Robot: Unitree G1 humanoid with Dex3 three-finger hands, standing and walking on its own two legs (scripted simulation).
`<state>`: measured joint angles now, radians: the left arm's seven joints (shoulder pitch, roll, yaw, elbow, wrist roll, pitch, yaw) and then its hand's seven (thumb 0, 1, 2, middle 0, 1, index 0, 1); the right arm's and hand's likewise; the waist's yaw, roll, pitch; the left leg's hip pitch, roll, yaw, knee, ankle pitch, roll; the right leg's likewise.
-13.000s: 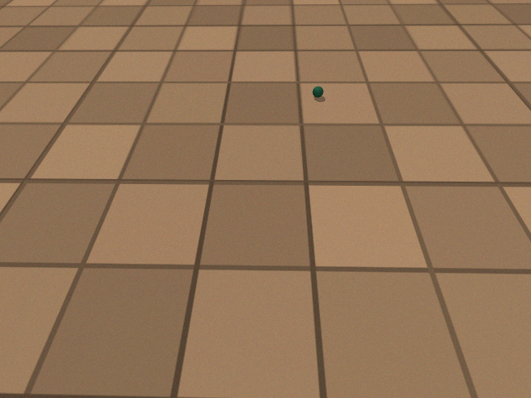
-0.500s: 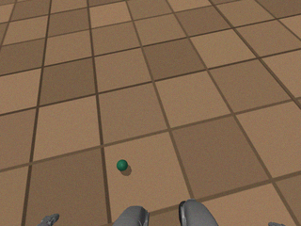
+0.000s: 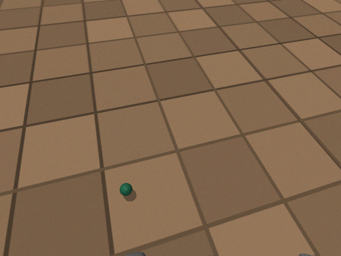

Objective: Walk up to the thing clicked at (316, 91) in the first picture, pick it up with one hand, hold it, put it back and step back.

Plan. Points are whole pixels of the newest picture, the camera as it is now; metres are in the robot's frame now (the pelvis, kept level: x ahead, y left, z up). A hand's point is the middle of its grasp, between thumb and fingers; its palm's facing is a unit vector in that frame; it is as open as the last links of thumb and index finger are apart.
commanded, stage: walk up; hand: left
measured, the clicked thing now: (126, 189) +0.55 +0.25 -0.72
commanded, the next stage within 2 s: stand in 1.22 s
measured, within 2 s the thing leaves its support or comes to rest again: neither
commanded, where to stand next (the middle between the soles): +0.17 +0.00 m, yaw +1 degrees
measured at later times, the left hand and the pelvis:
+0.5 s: hand out of the picture +0.08 +0.28 -0.15, palm faces -0.05 -0.93 -0.36, open 7.4 cm; pelvis +0.01 +0.01 +0.01, yaw -2 degrees
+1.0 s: hand (86, 251) +0.16 +0.22 -0.12, palm faces -0.02 -0.95 -0.31, open 7.4 cm; pelvis +0.04 -0.02 +0.03, yaw +0 degrees
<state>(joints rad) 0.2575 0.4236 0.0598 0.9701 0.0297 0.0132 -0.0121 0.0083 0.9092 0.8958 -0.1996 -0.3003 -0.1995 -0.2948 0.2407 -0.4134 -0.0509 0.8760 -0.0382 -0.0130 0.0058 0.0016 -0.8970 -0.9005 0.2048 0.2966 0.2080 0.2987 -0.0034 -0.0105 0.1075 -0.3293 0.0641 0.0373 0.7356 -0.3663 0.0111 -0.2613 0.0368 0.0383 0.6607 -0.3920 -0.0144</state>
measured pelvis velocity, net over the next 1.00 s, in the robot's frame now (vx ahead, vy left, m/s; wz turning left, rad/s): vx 0.04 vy -0.02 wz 0.00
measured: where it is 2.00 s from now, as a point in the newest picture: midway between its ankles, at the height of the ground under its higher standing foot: outside the picture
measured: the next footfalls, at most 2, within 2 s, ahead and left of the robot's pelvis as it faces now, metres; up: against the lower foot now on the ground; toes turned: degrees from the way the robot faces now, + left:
right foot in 0.50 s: +0.07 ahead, -0.14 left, +0.00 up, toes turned -1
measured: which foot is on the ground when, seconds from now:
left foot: down 0.00-1.00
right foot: down 0.00-0.26, up 0.28-0.48, down 0.50-1.00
